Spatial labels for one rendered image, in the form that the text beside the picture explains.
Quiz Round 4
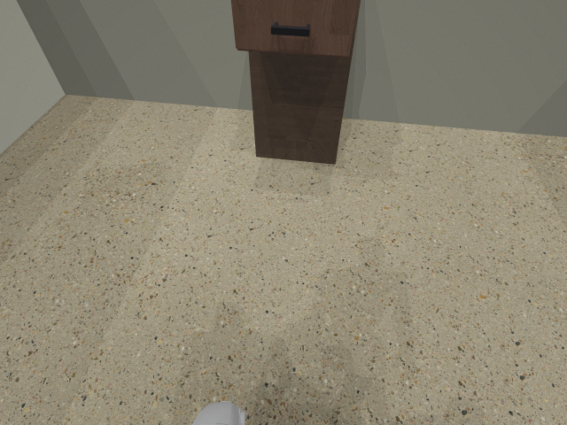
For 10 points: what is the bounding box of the handle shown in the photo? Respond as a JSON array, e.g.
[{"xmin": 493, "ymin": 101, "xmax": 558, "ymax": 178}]
[{"xmin": 271, "ymin": 22, "xmax": 310, "ymax": 37}]

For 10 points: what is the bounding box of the cabinet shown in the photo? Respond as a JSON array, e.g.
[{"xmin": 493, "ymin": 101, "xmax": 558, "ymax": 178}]
[{"xmin": 249, "ymin": 0, "xmax": 361, "ymax": 165}]

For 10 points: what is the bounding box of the drawer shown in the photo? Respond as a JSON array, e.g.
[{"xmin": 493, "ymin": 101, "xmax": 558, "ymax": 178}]
[{"xmin": 231, "ymin": 0, "xmax": 358, "ymax": 58}]

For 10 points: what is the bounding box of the left robot thigh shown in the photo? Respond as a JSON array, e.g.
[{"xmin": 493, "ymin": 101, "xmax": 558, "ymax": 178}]
[{"xmin": 192, "ymin": 402, "xmax": 245, "ymax": 425}]

